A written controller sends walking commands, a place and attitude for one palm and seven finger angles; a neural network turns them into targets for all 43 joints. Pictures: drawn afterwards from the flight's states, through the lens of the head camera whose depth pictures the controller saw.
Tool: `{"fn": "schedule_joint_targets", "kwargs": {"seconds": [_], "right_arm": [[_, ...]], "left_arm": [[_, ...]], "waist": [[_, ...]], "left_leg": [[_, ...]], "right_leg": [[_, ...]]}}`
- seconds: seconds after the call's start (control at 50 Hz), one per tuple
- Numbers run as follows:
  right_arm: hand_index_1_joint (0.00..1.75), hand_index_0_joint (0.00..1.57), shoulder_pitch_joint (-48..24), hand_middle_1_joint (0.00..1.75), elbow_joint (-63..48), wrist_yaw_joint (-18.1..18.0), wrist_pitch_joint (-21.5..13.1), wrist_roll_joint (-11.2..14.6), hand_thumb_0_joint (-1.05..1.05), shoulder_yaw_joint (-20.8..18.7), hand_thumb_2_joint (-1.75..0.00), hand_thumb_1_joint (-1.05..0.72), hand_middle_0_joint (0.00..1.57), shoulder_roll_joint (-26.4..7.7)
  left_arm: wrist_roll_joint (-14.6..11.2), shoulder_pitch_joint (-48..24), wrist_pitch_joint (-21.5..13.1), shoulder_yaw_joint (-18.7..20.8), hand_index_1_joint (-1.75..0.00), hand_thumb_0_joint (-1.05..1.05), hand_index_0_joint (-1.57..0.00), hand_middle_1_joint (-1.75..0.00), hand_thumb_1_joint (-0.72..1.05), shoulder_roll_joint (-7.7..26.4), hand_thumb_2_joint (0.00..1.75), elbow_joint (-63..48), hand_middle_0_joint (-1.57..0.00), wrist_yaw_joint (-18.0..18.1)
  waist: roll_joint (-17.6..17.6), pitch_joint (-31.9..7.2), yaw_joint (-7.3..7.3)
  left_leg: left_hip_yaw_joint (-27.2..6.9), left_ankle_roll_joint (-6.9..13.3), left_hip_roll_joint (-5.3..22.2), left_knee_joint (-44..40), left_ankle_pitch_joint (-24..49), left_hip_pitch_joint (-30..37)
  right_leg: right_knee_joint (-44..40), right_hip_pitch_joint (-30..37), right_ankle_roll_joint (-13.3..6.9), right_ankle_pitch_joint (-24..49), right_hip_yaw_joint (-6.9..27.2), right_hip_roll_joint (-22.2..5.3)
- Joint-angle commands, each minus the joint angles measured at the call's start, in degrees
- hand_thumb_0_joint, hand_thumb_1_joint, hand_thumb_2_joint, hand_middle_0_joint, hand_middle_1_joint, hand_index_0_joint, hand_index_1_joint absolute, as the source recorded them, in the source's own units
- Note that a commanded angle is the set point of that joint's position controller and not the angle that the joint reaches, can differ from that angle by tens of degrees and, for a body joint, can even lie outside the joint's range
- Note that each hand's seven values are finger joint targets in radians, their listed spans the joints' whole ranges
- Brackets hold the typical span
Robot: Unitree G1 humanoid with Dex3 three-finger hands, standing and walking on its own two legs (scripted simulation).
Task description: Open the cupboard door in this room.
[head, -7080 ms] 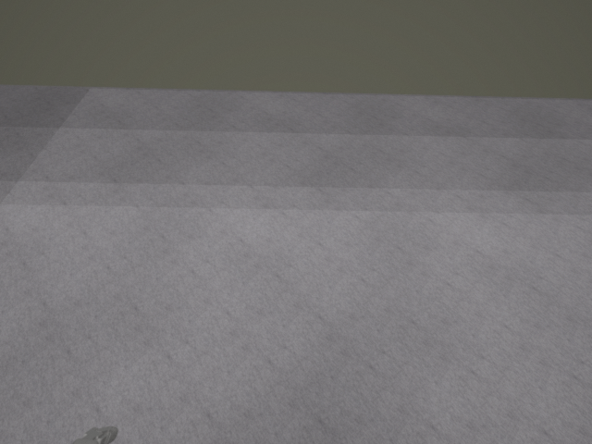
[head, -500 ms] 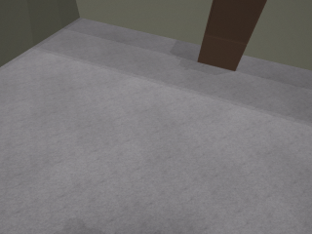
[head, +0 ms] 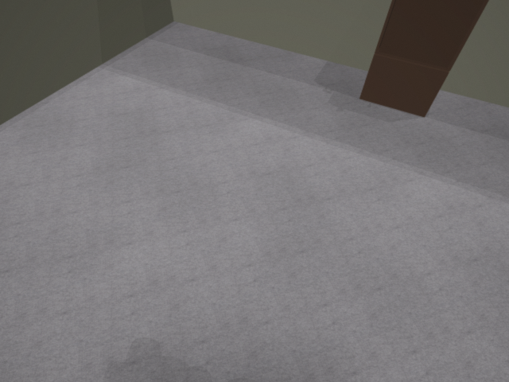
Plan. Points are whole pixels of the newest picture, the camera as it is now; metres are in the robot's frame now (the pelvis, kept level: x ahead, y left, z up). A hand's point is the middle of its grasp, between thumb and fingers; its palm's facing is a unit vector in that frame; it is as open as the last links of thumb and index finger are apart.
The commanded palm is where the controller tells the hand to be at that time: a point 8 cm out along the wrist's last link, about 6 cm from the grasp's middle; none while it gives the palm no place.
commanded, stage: stand and wait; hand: left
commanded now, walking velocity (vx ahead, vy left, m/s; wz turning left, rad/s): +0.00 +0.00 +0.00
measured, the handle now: out of the picture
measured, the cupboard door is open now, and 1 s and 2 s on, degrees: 0 0 0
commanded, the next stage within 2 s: turn or walk to find it in 0.04 s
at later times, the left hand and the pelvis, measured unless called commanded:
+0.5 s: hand out of the picture -0.02 +0.19 -0.17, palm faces +0.12 -0.97 -0.21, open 7.3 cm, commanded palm none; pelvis -0.02 +0.01 +0.00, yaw +5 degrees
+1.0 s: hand out of the picture -0.05 +0.20 -0.16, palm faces +0.08 -0.98 -0.18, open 7.3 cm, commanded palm none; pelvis -0.03 +0.03 +0.02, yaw +3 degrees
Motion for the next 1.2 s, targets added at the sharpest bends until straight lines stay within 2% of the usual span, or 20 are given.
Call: {"fn": "schedule_joint_targets", "kwargs": {"seconds": [0.0, 0.04, 0.12, 0.16, 0.2, 0.22, 0.24, 0.26, 0.28, 0.32, 0.38, 0.44, 0.46, 0.48, 0.5, 0.54, 0.6, 0.66, 0.76, 1.18], "right_arm": [[0.3, 0.2, 1.8, 0.3, -1.5, -0.8, -2.1, -0.6, 0.0, -0.8, -0.9, -0.9, 0.2, -8.5], [0.3, 0.2, 0.1, 0.3, -1.0, -1.5, -2.3, -0.7, 0.0, -0.1, -0.9, -0.9, 0.2, -6.8], [0.3, 0.2, -0.1, 0.3, -0.6, -1.7, -2.1, -0.5, 0.0, -0.5, -0.9, -0.9, 0.2, -7.4], [0.3, 0.2, 0.2, 0.3, -0.8, -1.5, -1.8, -0.3, 0.0, -0.9, -0.9, -0.9, 0.2, -7.7], [0.3, 0.2, -0.9, 0.3, -1.6, -1.1, -1.5, 0.1, 0.0, -1.2, -0.9, -0.9, 0.2, -7.5], [0.3, 0.2, -1.2, 0.3, -2.2, -0.9, -1.5, 0.2, 0.0, -1.1, -0.9, -0.9, 0.2, -5.9], [0.3, 0.2, -0.9, 0.3, -3.0, -0.6, -1.5, 0.4, 0.0, -0.6, -0.9, -0.9, 0.2, -3.7], [0.3, 0.2, -2.1, 0.3, -3.7, -0.5, -0.8, 0.2, 0.0, -0.4, -0.9, -0.9, 0.2, -2.3], [0.3, 0.2, -3.8, 0.3, -4.3, -0.5, -0.2, -0.2, 0.0, -0.7, -0.9, -0.9, 0.2, -3.4], [0.3, 0.2, -2.9, 0.3, -3.1, -0.4, 0.0, 0.0, 0.0, -0.7, -0.9, -0.9, 0.2, -2.3], [0.3, 0.2, -1.4, 0.3, -2.1, -0.3, 0.0, 0.2, 0.0, -0.2, -0.9, -0.9, 0.2, -1.0], [0.3, 0.2, 0.9, 0.3, -0.7, -0.4, -0.9, 0.0, 0.0, 0.4, -0.9, -0.9, 0.2, -0.7], [0.3, 0.2, 2.4, 0.3, 0.2, -0.4, -1.5, 0.0, 0.0, 0.4, -0.9, -0.9, 0.2, -1.7], [0.3, 0.2, 2.1, 0.3, 0.2, -0.6, -2.0, -0.3, 0.0, 0.2, -0.9, -0.9, 0.2, -4.2], [0.3, 0.2, 1.4, 0.3, -0.2, -0.7, -2.1, -0.3, 0.0, 0.0, -0.9, -0.9, 0.2, -6.1], [0.3, 0.2, -1.0, 0.3, 0.3, -1.1, -2.3, -0.2, 0.0, 0.2, -0.9, -0.9, 0.2, -5.7], [0.3, 0.2, -0.4, 0.3, 1.1, -1.5, -2.7, 0.2, 0.0, 0.8, -0.9, -0.9, 0.2, -4.3], [0.3, 0.2, 1.8, 0.3, 2.3, -1.5, -3.0, 0.2, 0.0, 0.9, -0.9, -0.9, 0.2, -3.1], [0.3, 0.2, 3.1, 0.3, 3.1, -1.5, -3.0, 0.2, 0.0, 1.4, -0.9, -0.9, 0.2, -2.5], [0.3, 0.2, 8.3, 0.3, 5.3, -1.4, -2.9, 0.2, 0.0, 1.3, -0.9, -0.9, 0.2, -0.4]], "left_arm": [[-0.7, -0.2, 0.6, 0.5, -0.3, 0.0, -0.2, -0.3, 0.9, 4.1, 0.9, -2.6, -0.2, 0.4], [-0.4, -1.2, 1.0, 0.5, -0.3, 0.0, -0.2, -0.3, 0.9, 4.5, 0.9, -1.4, -0.2, 0.0], [-0.8, 0.7, 0.4, 0.4, -0.3, 0.0, -0.2, -0.3, 0.9, 3.9, 0.9, -0.1, -0.2, -0.3], [-0.8, 1.9, 0.1, 0.6, -0.3, 0.0, -0.2, -0.3, 0.9, 4.1, 0.9, 0.1, -0.2, -0.1], [-0.7, 4.4, -0.4, 0.8, -0.3, 0.0, -0.2, -0.3, 0.9, 4.9, 0.9, 0.3, -0.2, 0.1], [-0.4, 4.9, -0.7, 1.2, -0.3, 0.0, -0.2, -0.3, 0.9, 6.4, 0.9, 0.2, -0.2, 0.4], [-0.1, 4.7, -1.0, 1.4, -0.3, 0.0, -0.2, -0.3, 0.9, 8.9, 0.9, -0.1, -0.2, 0.7], [-0.1, 4.2, -1.3, 2.0, -0.3, 0.0, -0.2, -0.3, 0.9, 10.8, 0.9, -0.5, -0.2, 0.6], [-0.1, 4.1, -1.4, 2.0, -0.3, 0.0, -0.2, -0.3, 0.9, 10.4, 0.9, -1.0, -0.2, 0.6], [0.2, 1.4, -1.3, 1.5, -0.3, 0.0, -0.2, -0.3, 0.9, 8.8, 0.9, -1.1, -0.2, 0.7], [0.4, 1.0, -1.4, 1.3, -0.3, 0.0, -0.2, -0.3, 0.9, 9.1, 0.9, -1.0, -0.2, 0.5], [-0.2, 1.0, -1.2, 1.2, -0.3, 0.0, -0.2, -0.3, 0.9, 8.6, 0.9, 0.0, -0.2, 0.6], [-0.5, 0.8, -1.0, 1.0, -0.3, 0.0, -0.2, -0.3, 0.9, 7.8, 0.9, 0.2, -0.2, 0.6], [-0.8, 2.0, -0.7, 0.7, -0.3, 0.0, -0.2, -0.3, 0.9, 6.2, 0.9, -0.1, -0.2, 0.4], [-0.6, 2.2, -0.5, 0.5, -0.3, 0.0, -0.2, -0.3, 0.9, 4.9, 0.9, -0.1, -0.2, 0.3], [-0.5, 1.3, 0.0, -0.1, -0.3, 0.0, -0.2, -0.3, 0.9, 3.7, 0.9, 1.2, -0.2, 0.3], [-0.5, 3.9, -0.4, -0.6, -0.3, 0.0, -0.2, -0.3, 0.9, 4.0, 0.9, 3.6, -0.2, 0.1], [-0.5, 4.3, -1.0, -0.7, -0.3, 0.0, -0.2, -0.3, 0.9, 4.2, 0.9, 4.7, -0.2, 0.3], [-0.5, 4.3, -1.0, -0.9, -0.3, 0.0, -0.2, -0.3, 0.9, 3.9, 0.9, 5.5, -0.2, 0.4], [-0.8, 5.8, -1.0, -0.5, -0.3, 0.0, -0.2, -0.3, 0.9, 2.9, 0.9, 5.2, -0.2, 1.0]], "waist": [[14.0, -2.3, -0.87], [12.9, 1.6, -0.41], [8.8, -3.2, -0.31], [7.9, -4.6, -0.3], [5.7, -5.0, 0.86], [2.0, -4.8, 0.86], [-4.8, -5.1, 0.43], [-15.7, -2.8, 1.11], [-17.3, -0.8, 2.15], [-9.6, 0.3, 0.39], [-9.5, -0.7, 0.03], [-8.2, -2.1, -0.92], [-4.2, -3.3, -1.49], [2.6, -3.8, -0.43], [4.5, -3.8, 0.06], [9.4, 0.1, 0.4], [6.1, -0.7, 0.99], [1.5, -2.7, -0.11], [0.8, 0.7, -0.24], [0.5, 1.6, -0.11]], "left_leg": [[-16.3, 8.3, 15.0, -17.8, 10.7, 0.6], [-15.3, 9.5, 13.5, -18.4, 14.1, -1.4], [-12.5, 10.0, 11.2, -12.7, 29.2, 6.7], [-12.7, 9.5, 10.4, -11.3, 28.5, 6.1], [-11.7, 7.3, 8.1, -8.4, 23.2, 3.2], [-9.6, 5.1, 5.7, -5.5, 17.6, -1.6], [-5.3, 2.8, 1.6, -1.6, 9.5, -6.2], [-1.5, 0.6, -2.3, 3.7, -3.7, -9.4], [-2.9, 0.7, -1.4, 10.8, -12.4, -9.6], [-3.4, 0.7, -0.9, 17.2, -12.6, -8.9], [-0.9, 0.0, -0.8, 11.6, -10.7, -6.4], [0.7, -0.2, -0.4, -3.8, 1.5, 2.6], [-1.5, 0.3, 1.3, -8.8, 8.7, 7.0], [-6.4, 2.2, 6.3, -9.7, 15.2, 8.2], [-8.9, 3.8, 9.2, -10.3, 14.6, 5.3], [-10.9, 5.0, 9.7, -16.1, 8.0, -0.4], [-7.5, 4.0, 7.2, -14.2, 12.3, 1.0], [-4.0, 2.7, 5.3, -11.7, 14.5, 5.2], [-3.7, 2.4, 4.9, -13.8, 9.6, 3.5], [-3.3, 2.6, 4.2, -12.9, 9.2, 1.2]], "right_leg": [[6.2, -3.5, 0.6, -9.3, 3.4, 1.0], [11.3, -4.8, 0.1, -10.0, 6.0, 0.3], [5.6, -4.7, 0.6, -7.6, 5.4, 1.7], [0.8, -1.8, 0.8, -3.7, 4.7, 2.3], [-8.2, 3.1, 0.6, 4.2, 4.8, 1.8], [-11.4, 7.3, -0.3, 9.3, 7.9, -1.6], [-13.2, 9.9, -2.7, 13.1, 13.6, -7.9], [-16.7, 7.7, -7.5, 13.6, 19.4, -13.9], [-18.8, 3.5, -11.0, 14.2, 21.2, -16.3], [-16.5, 1.9, -12.1, 20.6, 16.8, -14.3], [-13.3, 3.8, -10.1, 26.8, 11.0, -11.0], [-9.9, 1.5, -6.7, 20.7, 9.2, -8.3], [-6.9, -0.5, -4.4, 16.7, 7.8, -6.1], [-5.3, -2.6, -1.9, 10.4, 5.8, -2.6], [-5.9, -0.6, -0.7, 4.7, 5.0, -0.8], [-5.4, 2.0, 0.3, 2.0, 3.6, 0.3], [-9.7, 4.8, -0.3, 7.9, 5.0, -0.8], [-12.2, 4.8, -0.8, 11.8, 6.1, -2.0], [-13.8, 4.1, -0.9, 9.3, 6.5, -2.0], [-12.2, 4.4, -1.2, 8.6, 5.8, -1.9]]}}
